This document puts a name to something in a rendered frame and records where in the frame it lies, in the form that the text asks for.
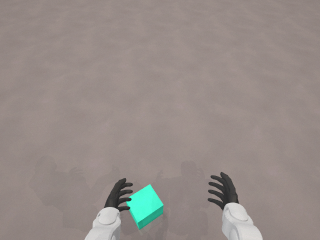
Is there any right robot hand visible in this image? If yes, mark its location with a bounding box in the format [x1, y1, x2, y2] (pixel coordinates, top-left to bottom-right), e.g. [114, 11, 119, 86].
[207, 172, 239, 210]

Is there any right robot forearm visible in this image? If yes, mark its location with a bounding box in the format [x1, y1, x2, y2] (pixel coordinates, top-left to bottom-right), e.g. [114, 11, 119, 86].
[221, 202, 263, 240]

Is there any left robot forearm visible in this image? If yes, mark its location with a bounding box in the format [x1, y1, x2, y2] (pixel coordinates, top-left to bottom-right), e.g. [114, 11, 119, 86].
[84, 207, 121, 240]

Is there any carton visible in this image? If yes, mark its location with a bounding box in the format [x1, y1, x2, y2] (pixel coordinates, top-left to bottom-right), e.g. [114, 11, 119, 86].
[126, 184, 164, 230]

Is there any left robot hand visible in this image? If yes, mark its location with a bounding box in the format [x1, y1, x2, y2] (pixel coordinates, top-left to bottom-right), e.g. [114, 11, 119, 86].
[104, 178, 133, 212]

